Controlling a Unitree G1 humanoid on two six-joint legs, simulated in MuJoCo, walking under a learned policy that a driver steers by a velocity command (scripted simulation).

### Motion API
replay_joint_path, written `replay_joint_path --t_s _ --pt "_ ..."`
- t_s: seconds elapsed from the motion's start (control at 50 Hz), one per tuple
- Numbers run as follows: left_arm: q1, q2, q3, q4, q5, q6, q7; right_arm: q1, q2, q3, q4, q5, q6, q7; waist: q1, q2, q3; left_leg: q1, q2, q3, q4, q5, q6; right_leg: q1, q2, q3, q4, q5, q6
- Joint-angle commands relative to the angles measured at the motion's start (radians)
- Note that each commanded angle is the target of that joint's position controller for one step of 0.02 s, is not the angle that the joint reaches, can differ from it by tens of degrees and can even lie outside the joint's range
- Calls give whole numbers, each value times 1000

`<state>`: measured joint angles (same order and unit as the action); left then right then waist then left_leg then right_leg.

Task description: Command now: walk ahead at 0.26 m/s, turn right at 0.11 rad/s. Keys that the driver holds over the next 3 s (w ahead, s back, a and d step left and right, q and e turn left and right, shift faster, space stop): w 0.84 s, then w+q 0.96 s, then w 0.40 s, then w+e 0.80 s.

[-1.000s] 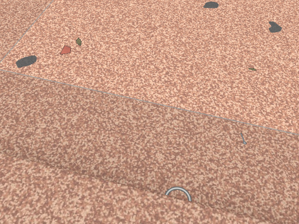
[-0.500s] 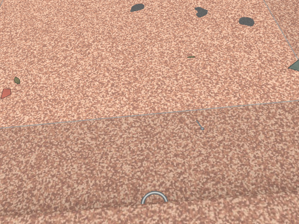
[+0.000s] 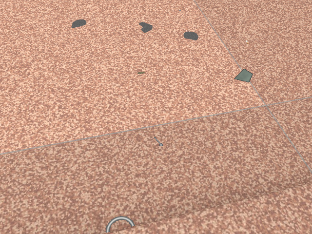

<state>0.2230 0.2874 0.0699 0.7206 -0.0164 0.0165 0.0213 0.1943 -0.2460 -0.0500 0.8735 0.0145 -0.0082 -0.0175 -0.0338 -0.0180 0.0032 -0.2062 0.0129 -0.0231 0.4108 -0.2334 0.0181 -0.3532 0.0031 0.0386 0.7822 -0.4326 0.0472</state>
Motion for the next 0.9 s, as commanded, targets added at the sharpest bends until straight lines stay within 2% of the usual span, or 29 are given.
replay_joint_path --t_s 0.02,0.06,0.08,0.1,0.12,0.14,0.16,0.18,0.24,0.3,0.36,0.4,0.46,0.5,0.52,0.54,0.56,0.58,0.6,0.62,0.64,0.66,0.68,0.7,0.76,0.84,0.86,0.88,0.9 --pt "-79 63 10 -84 -8 -52 -8 14 -224 -50 -45 14 -15 -2 -23 193 14 25 215 -247 -206 -192 205 26 15 -72 -219 37 -35" --pt "9 59 15 -37 -8 -65 -11 -4 -207 -43 -48 27 -14 5 31 169 16 -64 192 -221 -168 -202 187 201 33 -100 -398 194 -76" --pt "69 69 21 -16 -8 -66 -9 -10 -173 -32 -50 22 -19 10 62 150 -10 -134 173 -203 -123 -200 157 323 14 -71 -408 209 -96" --pt "168 90 28 4 -10 -68 -3 -45 -106 -10 -66 9 -29 17 109 87 -50 -255 123 -140 23 -203 101 474 -83 54 -425 162 -125" --pt "244 189 51 15 2 -66 1 -72 -29 9 -106 -5 -50 26 111 -167 -77 -460 -7 39 314 -233 27 581 -273 355 -489 15 -214" --pt "284 217 62 20 14 -77 -14 -152 -115 -11 -144 15 -68 24 156 -215 13 -619 -4 17 494 -351 24 507 -405 584 -600 -111 -328" --pt "239 158 42 13 20 -92 -17 -142 -163 -28 -142 33 -77 29 123 -143 85 -691 54 -34 607 -289 40 479 -388 558 -614 -174 -334" --pt "198 121 30 2 18 -102 -20 -107 -162 -30 -120 37 -81 37 97 -135 100 -705 76 -40 639 -200 54 470 -336 479 -624 -155 -303" --pt "157 96 15 -9 14 -102 -23 -103 -140 -30 -104 11 -87 54 73 -98 98 -669 110 -21 598 -9 38 422 -259 294 -659 140 -254" --pt "182 99 17 8 12 -97 -18 -150 -91 -15 -121 -1 -83 62 81 -80 86 -597 91 23 458 144 -7 360 -206 152 -666 342 -246" --pt "226 114 20 34 8 -98 -12 -236 -65 -1 -157 4 -81 69 107 -89 108 -490 55 48 275 277 -23 286 -188 81 -675 366 -235" --pt "245 129 25 49 5 -99 -12 -290 -74 0 -183 11 -81 76 116 -88 126 -442 37 54 207 302 -14 270 -205 74 -680 358 -233" --pt "251 140 29 72 -6 -95 -7 -302 -100 -6 -210 13 -89 93 89 -88 131 -419 32 29 131 269 26 350 -252 72 -643 428 -214" --pt "243 150 35 81 2 -87 -5 -238 -127 -19 -203 14 -94 94 44 -118 72 -295 1 49 151 209 51 381 -259 54 -562 649 -197" --pt "226 162 39 80 5 -79 -2 -143 -157 -35 -180 11 -92 86 -10 -132 10 -182 -33 75 156 161 72 392 -242 33 -450 853 -181" --pt "219 151 32 75 8 -70 2 25 -195 -56 -131 11 -88 75 -90 -112 -90 31 -52 91 152 165 99 342 -195 -7 -245 944 -151" --pt "256 115 16 54 22 -65 8 192 -272 -74 -104 -2 -84 62 -131 25 -244 339 142 -138 170 159 162 135 -139 -36 90 655 -116" --pt "428 -51 -25 58 7 -86 -8 233 -327 -78 -88 -9 -85 71 -29 346 -422 633 355 -661 16 -158 342 -217 61 31 460 -106 -55" --pt "360 57 -4 79 -25 -106 -14 228 -220 -54 -88 7 -87 73 -75 286 -382 591 349 -771 -120 -272 320 -329 37 143 583 -136 -71" --pt "220 126 15 37 -44 -115 -13 160 -180 -43 -94 5 -82 66 -76 192 -205 455 328 -599 -124 -207 266 -407 -16 98 614 -65 -78" --pt "152 129 12 18 -32 -121 -5 84 -173 -39 -110 -8 -81 61 -44 75 -124 290 297 -478 -135 -80 241 -366 -71 72 567 40 -83" --pt "125 123 17 15 -9 -118 2 29 -151 -34 -117 -22 -82 61 -9 60 -67 154 255 -381 -152 50 228 -319 -108 63 503 105 -82" --pt "150 113 21 19 -3 -107 3 -4 -128 -27 -120 -37 -87 59 31 89 -59 73 222 -311 -180 110 223 -249 -141 75 457 152 -87" --pt "167 94 19 23 -5 -96 4 -14 -115 -26 -116 -34 -93 60 47 101 -55 36 208 -280 -212 115 231 -217 -153 74 416 166 -87" --pt "111 67 15 2 5 -75 10 11 -135 -31 -87 -16 -109 55 57 77 11 -35 208 -208 -290 144 256 -239 -175 60 262 203 -65" --pt "-16 28 0 -33 22 -88 -8 64 -185 -45 -61 -10 -94 35 17 50 18 17 167 -103 -301 273 234 -271 -163 29 28 453 -47" --pt "-43 30 -1 -40 20 -91 -13 80 -187 -45 -59 -7 -89 35 7 42 24 16 156 -89 -296 285 229 -260 -153 20 -14 488 -43" --pt "-21 55 10 -24 14 -98 -21 114 -202 -49 -58 -16 -90 36 5 31 -10 37 173 -99 -253 316 243 -245 -151 29 56 578 -40" --pt "-34 68 14 -28 12 -102 -26 126 -192 -46 -55 -10 -88 35 6 27 -1 63 175 -106 -232 311 243 -286 -153 37 45 580 -41"
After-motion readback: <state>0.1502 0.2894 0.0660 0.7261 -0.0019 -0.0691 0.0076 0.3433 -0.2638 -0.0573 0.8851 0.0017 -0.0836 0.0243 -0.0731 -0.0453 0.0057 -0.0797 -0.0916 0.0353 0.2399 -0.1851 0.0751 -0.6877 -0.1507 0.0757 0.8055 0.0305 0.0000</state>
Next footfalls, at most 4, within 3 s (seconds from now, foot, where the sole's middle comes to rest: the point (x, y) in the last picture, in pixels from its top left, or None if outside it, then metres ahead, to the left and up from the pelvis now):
0.10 right None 0.03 -0.13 -0.78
0.56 left None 0.38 0.12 -0.78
1.22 right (185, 185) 0.79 -0.18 -0.90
1.74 left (125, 151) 1.00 0.14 -0.90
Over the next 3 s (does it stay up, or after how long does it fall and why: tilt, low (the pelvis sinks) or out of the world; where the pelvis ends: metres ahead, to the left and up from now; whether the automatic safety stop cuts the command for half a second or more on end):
stays up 1.49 0.32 -0.12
